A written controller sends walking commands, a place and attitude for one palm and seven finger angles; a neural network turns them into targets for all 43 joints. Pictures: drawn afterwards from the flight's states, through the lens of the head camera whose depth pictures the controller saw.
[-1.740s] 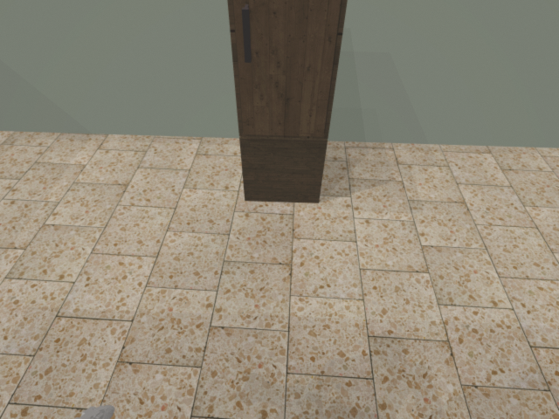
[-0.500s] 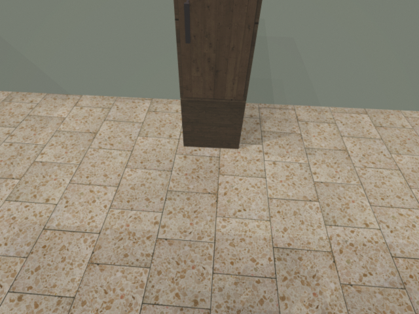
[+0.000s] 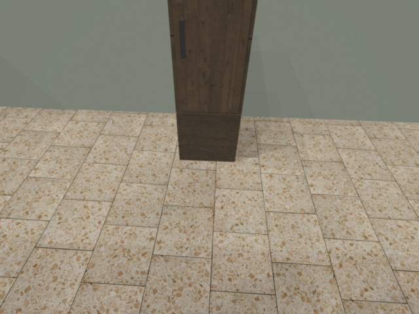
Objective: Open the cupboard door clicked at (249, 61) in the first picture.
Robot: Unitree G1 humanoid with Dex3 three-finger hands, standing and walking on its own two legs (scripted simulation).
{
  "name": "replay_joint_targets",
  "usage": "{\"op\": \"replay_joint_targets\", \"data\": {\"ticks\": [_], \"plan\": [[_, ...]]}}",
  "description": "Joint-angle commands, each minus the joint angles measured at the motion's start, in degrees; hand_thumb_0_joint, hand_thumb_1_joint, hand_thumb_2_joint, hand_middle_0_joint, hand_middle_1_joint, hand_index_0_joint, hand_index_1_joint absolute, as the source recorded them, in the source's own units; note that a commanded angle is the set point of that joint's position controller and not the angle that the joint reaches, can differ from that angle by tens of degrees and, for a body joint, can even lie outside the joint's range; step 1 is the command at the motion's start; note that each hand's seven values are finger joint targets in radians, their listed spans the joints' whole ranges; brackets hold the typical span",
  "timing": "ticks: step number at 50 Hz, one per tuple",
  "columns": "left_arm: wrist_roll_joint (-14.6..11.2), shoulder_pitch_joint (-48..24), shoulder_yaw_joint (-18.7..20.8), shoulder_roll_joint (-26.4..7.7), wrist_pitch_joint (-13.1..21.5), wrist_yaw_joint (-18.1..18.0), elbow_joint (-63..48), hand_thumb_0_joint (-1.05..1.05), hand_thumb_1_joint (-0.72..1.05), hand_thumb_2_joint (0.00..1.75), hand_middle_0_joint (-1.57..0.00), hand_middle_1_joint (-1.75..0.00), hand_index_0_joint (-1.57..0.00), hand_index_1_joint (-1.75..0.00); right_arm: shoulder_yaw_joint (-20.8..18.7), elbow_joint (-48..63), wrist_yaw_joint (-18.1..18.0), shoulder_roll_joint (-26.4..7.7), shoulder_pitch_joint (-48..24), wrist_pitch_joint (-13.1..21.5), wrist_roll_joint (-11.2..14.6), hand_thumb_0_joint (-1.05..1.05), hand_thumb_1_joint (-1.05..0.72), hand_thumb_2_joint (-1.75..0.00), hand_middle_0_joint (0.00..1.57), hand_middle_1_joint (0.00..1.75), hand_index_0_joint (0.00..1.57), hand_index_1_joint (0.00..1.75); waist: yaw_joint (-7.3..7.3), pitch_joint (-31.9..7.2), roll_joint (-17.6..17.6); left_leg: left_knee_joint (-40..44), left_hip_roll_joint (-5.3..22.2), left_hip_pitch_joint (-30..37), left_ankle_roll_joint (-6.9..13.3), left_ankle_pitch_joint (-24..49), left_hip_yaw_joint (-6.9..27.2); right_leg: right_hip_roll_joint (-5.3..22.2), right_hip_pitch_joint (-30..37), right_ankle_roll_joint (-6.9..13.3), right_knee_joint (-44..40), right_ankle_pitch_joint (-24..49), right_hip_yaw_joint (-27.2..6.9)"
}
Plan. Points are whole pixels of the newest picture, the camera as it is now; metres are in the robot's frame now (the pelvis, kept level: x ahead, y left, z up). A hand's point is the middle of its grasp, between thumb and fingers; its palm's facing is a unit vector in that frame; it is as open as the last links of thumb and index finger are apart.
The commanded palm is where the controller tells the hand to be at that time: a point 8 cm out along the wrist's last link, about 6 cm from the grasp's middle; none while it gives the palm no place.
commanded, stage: walk to a spot facing it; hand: left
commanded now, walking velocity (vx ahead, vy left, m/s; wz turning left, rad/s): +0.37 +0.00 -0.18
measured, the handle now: (182, 37) +1.20 +0.21 +0.06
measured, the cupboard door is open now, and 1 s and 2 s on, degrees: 0 0 0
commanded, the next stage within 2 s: take the last steps up to it in 0.72 s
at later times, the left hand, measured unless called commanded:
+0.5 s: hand (162, 282) +0.24 +0.13 -0.18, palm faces -0.02 -0.97 -0.23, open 7.3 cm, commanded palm none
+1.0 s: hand (163, 271) +0.28 +0.14 -0.20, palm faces +0.11 -0.98 -0.13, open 7.4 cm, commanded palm none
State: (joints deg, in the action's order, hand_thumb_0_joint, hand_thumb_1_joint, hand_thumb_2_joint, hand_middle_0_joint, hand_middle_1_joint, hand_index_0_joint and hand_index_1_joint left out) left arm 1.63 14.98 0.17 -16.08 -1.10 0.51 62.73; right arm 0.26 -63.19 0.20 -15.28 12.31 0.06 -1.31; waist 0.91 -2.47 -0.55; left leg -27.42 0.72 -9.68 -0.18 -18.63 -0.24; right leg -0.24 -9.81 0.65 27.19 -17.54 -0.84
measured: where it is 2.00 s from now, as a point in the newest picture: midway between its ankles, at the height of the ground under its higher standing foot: (225, 240)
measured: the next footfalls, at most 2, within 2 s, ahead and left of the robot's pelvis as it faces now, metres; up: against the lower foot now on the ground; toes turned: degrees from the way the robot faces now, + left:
right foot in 0.40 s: +0.23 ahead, -0.14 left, +0.00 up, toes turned -12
left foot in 0.90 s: +0.48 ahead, +0.06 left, +0.00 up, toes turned +9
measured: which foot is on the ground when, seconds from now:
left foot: down 0.00-0.40, up 0.42-0.88, down 0.90-1.00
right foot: down 0.00-0.20, up 0.22-0.38, down 0.40-0.92, up 0.94-1.00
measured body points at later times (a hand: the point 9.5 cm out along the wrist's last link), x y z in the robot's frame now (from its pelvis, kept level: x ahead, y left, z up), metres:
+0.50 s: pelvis +0.16 -0.06 -0.02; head +0.17 -0.06 +0.43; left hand +0.25 +0.18 -0.16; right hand +0.04 -0.26 -0.18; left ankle +0.04 +0.09 -0.65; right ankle +0.19 -0.13 -0.74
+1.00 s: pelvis +0.37 -0.01 -0.02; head +0.39 +0.01 +0.43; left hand +0.27 +0.19 -0.18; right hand +0.47 -0.23 -0.15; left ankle +0.44 +0.05 -0.74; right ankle +0.24 -0.13 -0.65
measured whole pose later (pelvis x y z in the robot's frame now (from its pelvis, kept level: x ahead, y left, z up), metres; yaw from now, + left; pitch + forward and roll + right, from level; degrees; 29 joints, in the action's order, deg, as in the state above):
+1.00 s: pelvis +0.37 -0.01 -0.02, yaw +1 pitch -2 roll -2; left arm 1.0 24.6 1.8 -7.9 1.8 -1.1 65.6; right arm -2.0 -57.3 0.1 -7.5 8.2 3.5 -0.9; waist 2.1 4.3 -1.5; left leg -36.8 1.1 -22.6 6.2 -13.3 -9.0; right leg 3.3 -15.2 0.1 66.1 -29.0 5.9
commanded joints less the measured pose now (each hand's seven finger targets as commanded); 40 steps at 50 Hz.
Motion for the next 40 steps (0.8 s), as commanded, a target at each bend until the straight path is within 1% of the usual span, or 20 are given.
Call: {"op": "replay_joint_targets", "data": {"ticks": [1, 5, 7, 8, 9, 10, 11, 13, 15, 17, 18, 19, 20, 21, 22, 24, 26, 28, 34, 40], "plan": [[-0.3, 3.7, 2.1, -6.5, 1.6, 0.2, -2.8, 0.00, 0.90, 0.90, -0.20, -0.30, -0.20, -0.30, -1.8, 2.9, -0.5, -7.0, 1.9, 1.6, -0.1, 0.00, -0.90, -0.90, 0.20, 0.30, 0.20, 0.30, -0.18, 10.4, -0.7, 2.1, 4.5, -7.6, 3.0, -9.5, 4.0, 5.0, -5.5, 4.6, -5.2, -12.3, -9.4], [-0.3, 5.9, 2.8, -5.0, 2.5, 0.0, -2.7, 0.00, 0.90, 0.90, -0.20, -0.30, -0.20, -0.30, -2.3, 2.8, -0.6, -5.5, 4.8, 2.6, 0.2, 0.00, -0.90, -0.90, 0.20, 0.30, 0.20, 0.30, -0.69, 10.8, 0.7, -1.3, 5.4, -7.6, 3.7, -8.8, 3.8, 4.6, -6.9, 5.5, -0.5, -9.7, -9.8], [-0.3, 6.1, 2.9, -3.5, 3.1, -0.1, -2.8, 0.00, 0.90, 0.90, -0.20, -0.30, -0.20, -0.30, -2.5, 1.8, -1.0, -5.1, 9.0, 3.4, 0.3, 0.00, -0.90, -0.90, 0.20, 0.30, 0.20, 0.30, -2.17, 9.1, 3.9, -0.5, 7.9, -2.3, 5.4, -2.3, 6.4, 2.7, -9.7, 5.1, 7.2, -2.0, -6.7], [-0.5, 4.6, 2.7, -1.8, 3.4, 0.0, -3.6, 0.00, 0.90, 0.90, -0.20, -0.30, -0.20, -0.30, -3.1, 0.6, -1.2, -6.3, 12.7, 3.8, 0.2, 0.00, -0.90, -0.90, 0.20, 0.30, 0.20, 0.30, -3.85, 8.0, 9.4, 3.3, 11.8, 5.1, 7.6, 2.8, 11.4, -0.1, -16.1, 4.0, 15.9, 2.7, -1.7], [-0.5, -0.1, 2.2, 0.3, 4.0, 0.0, -5.6, 0.00, 0.90, 0.90, -0.20, -0.30, -0.20, -0.30, -3.5, -1.5, -1.8, -7.0, 19.1, 4.3, -0.1, 0.00, -0.90, -0.90, 0.20, 0.30, 0.20, 0.30, -6.86, 8.2, 15.6, 8.1, 17.3, 15.9, 11.1, 15.5, 18.3, -2.1, -27.5, 2.3, 26.1, -3.5, 4.0], [-0.5, -5.5, 2.0, 0.5, 4.6, -0.2, -7.9, 0.00, 0.90, 0.90, -0.20, -0.30, -0.20, -0.30, -3.6, -3.4, -2.2, -6.3, 24.5, 4.6, -0.3, 0.00, -0.90, -0.90, 0.20, 0.30, 0.20, 0.30, -8.91, 9.9, 14.8, 8.6, 21.1, 23.5, 13.8, 30.8, 22.0, -0.5, -37.5, 1.7, 32.6, -14.0, 2.9], [-0.4, -8.5, 2.4, -0.1, 4.8, -0.2, -8.7, 0.00, 0.90, 0.90, -0.20, -0.30, -0.20, -0.30, -3.2, -4.1, -2.5, -5.3, 26.0, 4.7, -0.3, 0.00, -0.90, -0.90, 0.20, 0.30, 0.20, 0.30, -9.20, 11.6, 11.4, 7.5, 22.6, 23.6, 14.4, 38.7, 20.9, 2.1, -40.3, 1.8, 35.2, -15.5, 1.1], [-0.5, -9.4, 2.7, 1.1, 4.5, 0.6, -9.0, 0.00, 0.90, 0.90, -0.20, -0.30, -0.20, -0.30, -3.2, -3.0, -2.6, -3.9, 21.9, 4.8, -0.4, 0.00, -0.90, -0.90, 0.20, 0.30, 0.20, 0.30, -6.91, 13.7, 7.1, 8.2, 22.0, 17.7, 12.8, 34.4, 15.6, 5.2, -37.1, 2.1, 30.7, -15.3, 1.0], [-0.7, -7.2, 2.8, 3.2, 3.8, 1.5, -8.7, 0.00, 0.90, 0.90, -0.20, -0.30, -0.20, -0.30, -3.3, -1.5, -2.6, -4.2, 15.6, 4.9, -0.6, 0.00, -0.90, -0.90, 0.20, 0.30, 0.20, 0.30, -3.08, 13.6, 8.2, 10.3, 18.6, 8.1, 9.4, 23.0, 8.2, 5.7, -26.0, 2.1, 20.9, -10.8, 3.6], [-0.7, 3.2, 3.3, 3.6, 3.4, 1.9, -5.2, 0.00, 0.90, 0.90, -0.20, -0.30, -0.20, -0.30, -3.1, -1.0, -2.4, -4.8, 11.3, 5.0, 0.0, 0.00, -0.90, -0.90, 0.20, 0.30, 0.20, 0.30, 2.70, 8.3, 7.5, 3.4, 13.2, -1.2, 6.6, 27.8, -0.5, 0.9, -4.7, 2.6, 11.5, 1.3, 9.6], [-0.5, 12.4, 3.9, 2.3, 3.5, 1.5, -2.3, 0.00, 0.90, 0.90, -0.20, -0.30, -0.20, -0.30, -3.4, -0.9, -2.2, -5.3, 10.1, 5.0, 0.5, 0.00, -0.90, -0.90, 0.20, 0.30, 0.20, 0.30, 6.88, 3.3, 3.3, -6.3, 10.1, -4.8, 4.9, 31.4, -3.9, -1.2, 7.0, 3.3, 8.7, 6.3, 10.3], [-0.1, 21.6, 4.8, -1.5, 4.1, 0.7, 0.3, 0.00, 0.90, 0.90, -0.20, -0.30, -0.20, -0.30, -3.3, -0.4, -1.5, -3.8, 9.8, 5.3, 1.1, 0.00, -0.90, -0.90, 0.20, 0.30, 0.20, 0.30, 10.49, -1.6, -3.7, -19.7, 6.7, -10.9, 3.0, 25.1, -7.3, 3.3, 17.4, 4.8, 5.3, 5.5, 4.6], [-0.1, 25.6, 6.0, -7.0, 4.8, -0.3, 1.2, 0.00, 0.90, 0.90, -0.20, -0.30, -0.20, -0.30, -2.5, 1.0, -1.1, 0.7, 11.5, 5.5, 1.7, 0.00, -0.90, -0.90, 0.20, 0.30, 0.20, 0.30, 10.38, -5.3, -18.1, -37.8, 1.3, -21.1, 1.3, -6.6, -7.6, 19.8, 22.5, 10.2, -5.6, -2.9, -21.0], [-1.0, 22.5, 6.1, -9.1, 4.6, -0.6, 0.4, 0.00, 0.90, 0.90, -0.20, -0.30, -0.20, -0.30, -2.8, 2.4, -1.0, 0.8, 9.6, 5.1, 1.3, 0.00, -0.90, -0.90, 0.20, 0.30, 0.20, 0.30, 8.26, -4.4, -15.8, -48.6, 1.3, -25.4, 2.0, -12.8, -1.9, 25.1, 19.1, 13.4, -13.9, -8.8, -35.0], [-1.1, 16.4, 6.1, -8.5, 4.3, -0.8, -1.3, 0.00, 0.90, 0.90, -0.20, -0.30, -0.20, -0.30, -3.3, 2.5, -0.8, 1.0, 7.0, 4.8, 1.0, 0.00, -0.90, -0.90, 0.20, 0.30, 0.20, 0.30, 6.54, 2.5, -10.1, -52.4, 4.2, -28.6, 2.3, -9.1, -1.0, 24.9, 12.4, 14.1, -15.5, -14.6, -33.0], [-0.5, 8.7, 4.3, -3.2, 4.7, -1.3, -3.4, 0.00, 0.90, 0.90, -0.20, -0.30, -0.20, -0.30, -3.3, 2.5, -0.4, 2.6, 4.1, 4.1, 0.2, 0.00, -0.90, -0.90, 0.20, 0.30, 0.20, 0.30, 3.05, 10.8, -3.5, -50.7, 8.0, -28.0, 2.0, -1.6, 0.8, 22.7, -2.0, 11.3, -15.9, -11.0, -24.0], [-0.1, 5.4, 3.2, 0.0, 5.2, -1.5, -3.7, 0.00, 0.90, 0.90, -0.20, -0.30, -0.20, -0.30, -3.2, 1.0, -0.2, 4.7, 8.2, 2.5, -0.3, 0.00, -0.90, -0.90, 0.20, 0.30, 0.20, 0.30, -0.70, 10.7, -0.9, -46.6, 8.6, -23.6, 1.1, 2.0, 0.0, 19.0, -7.7, 9.1, -16.2, -2.7, -12.5], [0.0, 5.8, 3.0, 0.3, 5.6, -1.5, -3.1, 0.00, 0.90, 0.90, -0.20, -0.30, -0.20, -0.30, -3.4, 0.6, 0.1, 5.5, 10.6, 1.7, -0.2, 0.00, -0.90, -0.90, 0.20, 0.30, 0.20, 0.30, -2.39, 9.5, -2.1, -42.4, 8.2, -23.0, 0.3, 4.3, -1.3, 16.4, -7.2, 7.8, -16.3, 4.0, -5.3], [-0.4, 9.7, 2.5, 1.5, 6.7, -1.7, -1.2, 0.00, 0.90, 0.90, -0.20, -0.30, -0.20, -0.30, -3.7, 5.3, 1.0, 4.6, 1.8, 1.4, 0.1, 0.00, -0.90, -0.90, 0.20, 0.30, 0.20, 0.30, -1.29, 9.9, -4.1, -30.2, 7.6, -28.7, -1.1, 11.6, -3.2, 14.5, 1.0, 7.1, -16.8, 19.3, 2.5], [0.0, 13.2, 2.4, 0.9, 6.3, -2.5, 0.3, 0.00, 0.90, 0.90, -0.20, -0.30, -0.20, -0.30, -3.0, 8.7, 1.7, 5.3, -6.6, 2.2, 0.4, 0.00, -0.90, -0.90, 0.20, 0.30, 0.20, 0.30, 0.77, 10.8, -3.5, -14.3, 4.8, -23.7, 1.5, 9.9, -6.6, 16.0, 8.5, 5.9, -12.9, 35.4, 6.3]]}}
